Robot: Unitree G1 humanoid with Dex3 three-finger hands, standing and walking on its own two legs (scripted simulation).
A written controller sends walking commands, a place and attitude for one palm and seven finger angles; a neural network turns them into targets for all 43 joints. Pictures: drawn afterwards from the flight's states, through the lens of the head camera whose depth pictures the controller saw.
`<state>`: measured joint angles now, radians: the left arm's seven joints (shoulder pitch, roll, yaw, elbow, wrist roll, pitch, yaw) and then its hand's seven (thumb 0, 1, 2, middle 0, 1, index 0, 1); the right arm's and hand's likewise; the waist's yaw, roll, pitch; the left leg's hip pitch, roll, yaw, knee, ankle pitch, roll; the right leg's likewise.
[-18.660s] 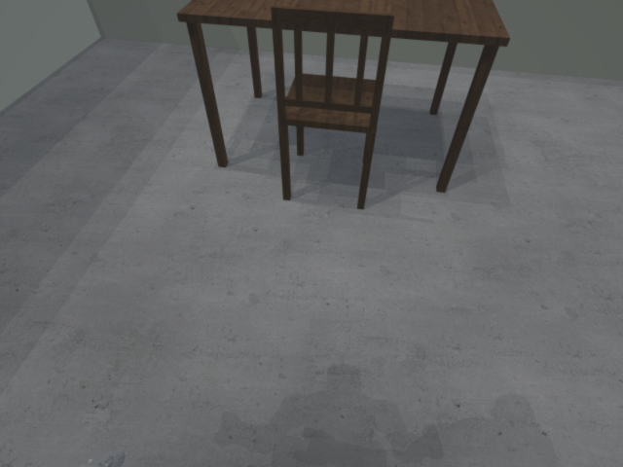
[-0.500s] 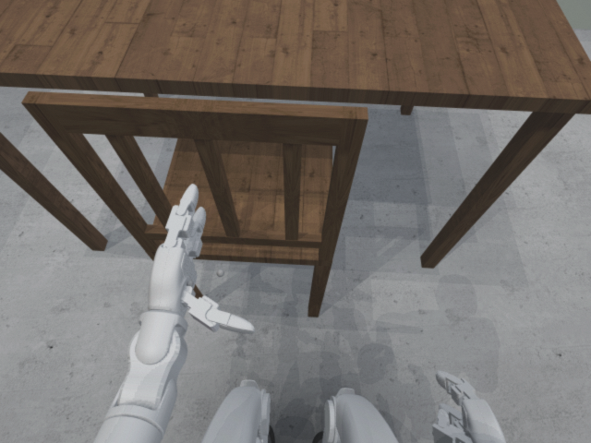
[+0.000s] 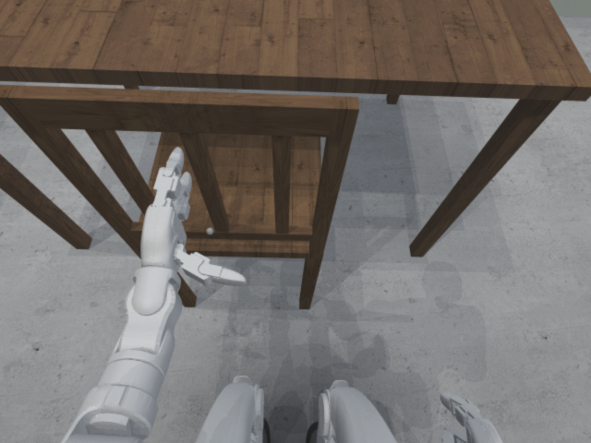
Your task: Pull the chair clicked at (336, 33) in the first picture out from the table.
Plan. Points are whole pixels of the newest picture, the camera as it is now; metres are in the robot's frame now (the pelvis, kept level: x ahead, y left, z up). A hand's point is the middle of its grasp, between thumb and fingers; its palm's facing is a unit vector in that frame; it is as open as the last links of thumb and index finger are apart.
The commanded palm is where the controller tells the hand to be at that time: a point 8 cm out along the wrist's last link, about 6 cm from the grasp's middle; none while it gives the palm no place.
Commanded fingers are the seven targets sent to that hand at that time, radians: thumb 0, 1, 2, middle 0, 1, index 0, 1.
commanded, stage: push the fingers through the gap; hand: left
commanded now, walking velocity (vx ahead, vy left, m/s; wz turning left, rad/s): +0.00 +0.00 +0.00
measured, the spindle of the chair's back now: (209, 188) +0.47 +0.13 +0.00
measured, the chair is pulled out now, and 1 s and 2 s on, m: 0.00 0.00 0.00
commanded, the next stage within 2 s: hook a spindle and tug to test in 1.00 s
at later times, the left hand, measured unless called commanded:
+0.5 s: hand (218, 201) +0.44 +0.11 +0.02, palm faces -0.01 -1.00 -0.03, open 16.9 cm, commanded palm +0.42 +0.16 +0.02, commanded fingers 0.00 -0.50 0.30 -0.06 -0.08 -0.06 -0.08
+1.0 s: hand (219, 194) +0.45 +0.11 +0.02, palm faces +0.02 -1.00 -0.03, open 16.9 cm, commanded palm +0.42 +0.16 +0.02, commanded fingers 0.00 -0.50 0.30 -0.06 -0.08 -0.06 -0.08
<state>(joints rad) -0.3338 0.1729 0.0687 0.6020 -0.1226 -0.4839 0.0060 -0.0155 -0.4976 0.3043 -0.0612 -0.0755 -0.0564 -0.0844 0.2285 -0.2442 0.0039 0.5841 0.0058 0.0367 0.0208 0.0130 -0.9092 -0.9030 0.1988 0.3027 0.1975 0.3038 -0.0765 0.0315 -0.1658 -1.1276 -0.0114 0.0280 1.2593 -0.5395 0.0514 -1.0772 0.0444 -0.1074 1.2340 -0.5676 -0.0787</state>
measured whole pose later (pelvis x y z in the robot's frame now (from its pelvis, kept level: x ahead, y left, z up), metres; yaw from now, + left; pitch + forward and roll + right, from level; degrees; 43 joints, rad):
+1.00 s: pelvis +0.00 +0.00 +0.00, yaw -1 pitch +26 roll -2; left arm -0.58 0.19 0.16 0.88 -0.07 -0.55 0.05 -0.02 -0.50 0.30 -0.06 -0.08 -0.06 -0.08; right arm 0.28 -0.24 -0.01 0.62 -0.02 0.08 0.05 0.01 -0.91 -0.90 0.20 0.30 0.20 0.30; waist -0.12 0.04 -0.17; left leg -1.17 -0.01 0.03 1.26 -0.54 0.06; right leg -1.12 0.05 -0.10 1.23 -0.56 -0.07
